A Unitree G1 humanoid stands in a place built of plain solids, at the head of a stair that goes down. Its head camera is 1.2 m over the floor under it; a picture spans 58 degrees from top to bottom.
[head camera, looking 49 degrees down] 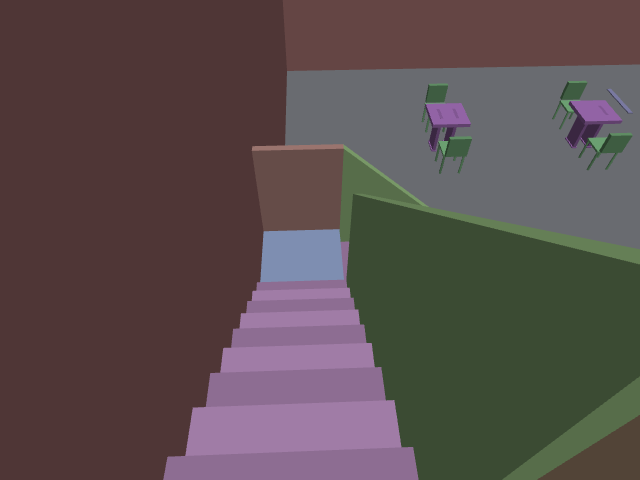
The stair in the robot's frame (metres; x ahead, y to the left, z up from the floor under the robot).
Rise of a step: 0.19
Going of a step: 0.21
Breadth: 0.73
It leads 2 degrees to the left of straight ahead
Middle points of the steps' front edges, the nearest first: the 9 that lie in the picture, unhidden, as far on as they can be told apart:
0.37 0.09 -0.19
0.59 0.09 -0.38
0.80 0.10 -0.56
1.01 0.11 -0.75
1.22 0.12 -0.94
1.44 0.12 -1.13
1.65 0.13 -1.32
1.86 0.14 -1.50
2.08 0.15 -1.69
